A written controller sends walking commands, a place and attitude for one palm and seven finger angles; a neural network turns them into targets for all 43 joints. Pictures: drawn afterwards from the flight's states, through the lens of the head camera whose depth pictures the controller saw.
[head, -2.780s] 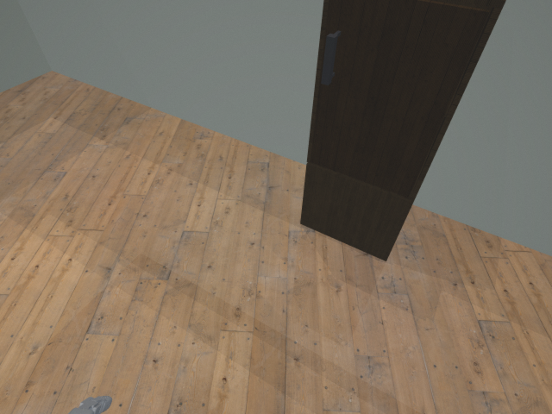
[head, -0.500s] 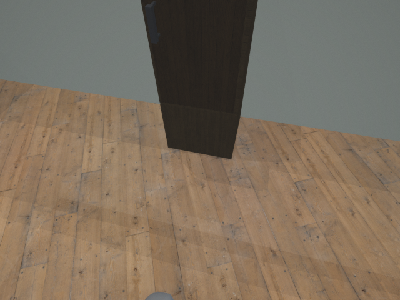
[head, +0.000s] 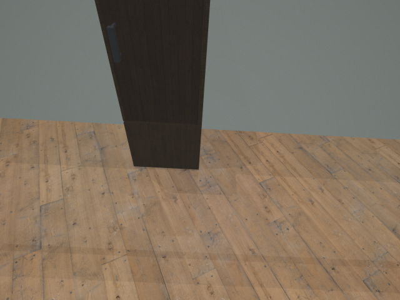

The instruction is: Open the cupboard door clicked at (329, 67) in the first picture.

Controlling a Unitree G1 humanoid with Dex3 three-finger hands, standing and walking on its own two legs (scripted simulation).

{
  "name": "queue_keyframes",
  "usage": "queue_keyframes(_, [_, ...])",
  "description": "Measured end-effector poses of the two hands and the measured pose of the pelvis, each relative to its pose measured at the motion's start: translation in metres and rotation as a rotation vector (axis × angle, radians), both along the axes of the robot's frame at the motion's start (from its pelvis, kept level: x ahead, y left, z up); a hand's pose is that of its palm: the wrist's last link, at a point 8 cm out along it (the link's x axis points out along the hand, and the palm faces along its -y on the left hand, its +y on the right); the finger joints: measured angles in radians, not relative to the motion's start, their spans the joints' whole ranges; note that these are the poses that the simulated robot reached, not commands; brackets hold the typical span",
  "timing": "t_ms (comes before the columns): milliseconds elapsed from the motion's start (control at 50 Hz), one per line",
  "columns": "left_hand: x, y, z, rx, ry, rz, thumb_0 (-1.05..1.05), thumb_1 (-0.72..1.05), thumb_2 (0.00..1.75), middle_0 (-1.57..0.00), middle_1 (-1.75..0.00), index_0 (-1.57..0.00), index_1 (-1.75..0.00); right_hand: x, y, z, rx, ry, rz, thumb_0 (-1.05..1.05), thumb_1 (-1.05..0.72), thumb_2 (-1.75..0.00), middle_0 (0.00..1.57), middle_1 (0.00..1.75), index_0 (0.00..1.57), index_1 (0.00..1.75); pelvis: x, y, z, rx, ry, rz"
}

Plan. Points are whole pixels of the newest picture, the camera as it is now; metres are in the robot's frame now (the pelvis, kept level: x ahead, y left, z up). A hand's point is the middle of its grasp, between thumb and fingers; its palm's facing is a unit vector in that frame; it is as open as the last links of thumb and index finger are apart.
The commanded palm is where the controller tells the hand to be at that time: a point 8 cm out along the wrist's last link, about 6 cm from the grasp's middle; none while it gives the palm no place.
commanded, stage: take the last steps up to it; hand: left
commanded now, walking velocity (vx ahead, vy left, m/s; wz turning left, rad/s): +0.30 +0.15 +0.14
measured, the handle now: (115, 42) +1.00 +0.38 +0.06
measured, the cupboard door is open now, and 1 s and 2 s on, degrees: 0 0 0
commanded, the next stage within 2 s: come to a stop and stand still in 1.18 s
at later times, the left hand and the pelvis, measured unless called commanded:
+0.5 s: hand out of the picture +0.00 +0.22 -0.18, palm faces +0.19 -0.97 -0.18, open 7.3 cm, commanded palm none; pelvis +0.12 +0.07 -0.02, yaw +6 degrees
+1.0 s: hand (88, 211) +0.38 +0.33 -0.16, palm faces +0.06 -0.97 -0.22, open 7.4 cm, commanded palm none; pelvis +0.29 +0.15 -0.01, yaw +2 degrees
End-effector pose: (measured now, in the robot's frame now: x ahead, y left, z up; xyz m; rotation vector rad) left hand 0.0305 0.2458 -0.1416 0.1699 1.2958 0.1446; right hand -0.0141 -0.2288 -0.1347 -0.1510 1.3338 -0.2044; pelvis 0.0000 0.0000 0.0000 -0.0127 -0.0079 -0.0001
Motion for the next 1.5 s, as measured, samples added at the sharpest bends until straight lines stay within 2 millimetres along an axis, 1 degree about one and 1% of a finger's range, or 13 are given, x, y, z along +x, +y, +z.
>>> queue_keyframes(120, [0.029,-0.026,-0.001,0.003,-0.072,-0.013,0.01,0.91,0.90,-0.20,-0.30,-0.20,-0.30,-0.050,0.001,-0.023,0.071,0.174,-0.043,0.01,-0.90,-0.90,0.20,0.30,0.20,0.30,0.012,-0.010,-0.011,0.020,-0.007,0.017])
queue_keyframes(200, [0.023,-0.024,0.008,0.027,-0.106,0.076,0.00,0.94,0.90,-0.20,-0.30,-0.20,-0.30,-0.041,-0.001,-0.022,0.096,0.245,0.002,0.01,-0.90,-0.90,0.20,0.30,0.20,0.30,0.029,-0.009,-0.006,0.020,-0.018,0.049])
queue_keyframes(380, [-0.029,-0.009,0.005,-0.002,0.130,0.167,0.00,0.92,0.90,-0.20,-0.30,-0.20,-0.30,0.091,0.010,-0.012,0.063,0.050,0.070,0.01,-0.91,-0.90,0.20,0.30,0.20,0.30,0.076,0.022,0.000,0.026,-0.020,0.076])
queue_keyframes(460, [-0.038,0.006,-0.005,-0.039,0.226,0.216,0.00,0.91,0.90,-0.20,-0.30,-0.20,-0.30,0.167,0.037,-0.011,0.045,-0.027,0.140,0.01,-0.91,-0.90,0.20,0.30,0.20,0.30,0.104,0.050,-0.008,0.010,-0.009,0.092])
queue_keyframes(540, [-0.029,0.036,-0.026,-0.075,0.310,0.242,0.01,0.91,0.90,-0.20,-0.30,-0.20,-0.30,0.244,0.076,-0.016,0.009,-0.120,0.209,0.01,-0.91,-0.90,0.20,0.30,0.20,0.30,0.140,0.089,-0.029,-0.011,0.005,0.093])
queue_keyframes(620, [0.015,0.078,-0.038,-0.069,0.310,0.230,0.01,0.91,0.90,-0.20,-0.30,-0.20,-0.30,0.283,0.112,-0.016,-0.014,-0.179,0.220,0.01,-0.91,-0.90,0.20,0.30,0.20,0.30,0.162,0.115,-0.033,-0.004,-0.007,0.092])
queue_keyframes(780, [0.181,0.141,-0.008,0.007,-0.010,0.132,0.01,0.92,0.90,-0.20,-0.30,-0.20,-0.30,0.290,0.144,-0.005,0.007,-0.149,0.118,0.00,-0.94,-0.90,0.20,0.30,0.20,0.30,0.212,0.143,-0.008,0.032,-0.017,0.064])
queue_keyframes(900, [0.279,0.146,0.013,0.018,-0.149,0.073,0.00,0.92,0.90,-0.20,-0.30,-0.19,-0.30,0.282,0.160,-0.019,0.065,-0.044,0.062,0.00,-0.92,-0.90,0.20,0.30,0.20,0.30,0.254,0.153,-0.005,0.056,-0.014,0.051])
queue_keyframes(1040, [0.357,0.124,0.010,0.018,-0.159,-0.006,0.00,0.91,0.90,-0.20,-0.30,-0.20,-0.30,0.280,0.168,-0.036,0.129,0.098,-0.017,0.01,-0.91,-0.90,0.20,0.30,0.20,0.30,0.311,0.143,-0.013,0.060,-0.007,0.023])
queue_keyframes(1140, [0.374,0.114,0.004,0.013,-0.163,0.054,-0.01,0.93,0.90,-0.20,-0.30,-0.20,-0.30,0.309,0.159,-0.032,0.129,0.164,-0.001,0.01,-0.91,-0.90,0.20,0.30,0.20,0.30,0.344,0.135,-0.013,0.026,-0.013,0.034])
queue_keyframes(1320, [0.348,0.131,0.000,-0.004,0.062,0.094,-0.01,0.94,0.90,-0.20,-0.30,-0.20,-0.30,0.443,0.150,-0.010,0.038,-0.019,0.058,0.01,-0.92,-0.90,0.20,0.30,0.20,0.30,0.398,0.153,-0.002,-0.006,0.001,0.035])
queue_keyframes(1420, [0.348,0.142,-0.022,-0.061,0.153,0.127,0.00,0.92,0.90,-0.20,-0.30,-0.20,-0.30,0.505,0.170,-0.008,-0.018,-0.098,0.107,0.01,-0.92,-0.90,0.20,0.30,0.20,0.30,0.427,0.179,-0.013,-0.034,-0.015,0.027])
queue_keyframes(1500, [0.364,0.155,-0.030,-0.073,0.171,0.121,0.00,0.92,0.90,-0.20,-0.30,-0.20,-0.30,0.532,0.194,0.000,-0.026,-0.135,0.115,0.01,-0.91,-0.90,0.20,0.30,0.20,0.30,0.436,0.191,-0.012,-0.012,-0.022,0.002])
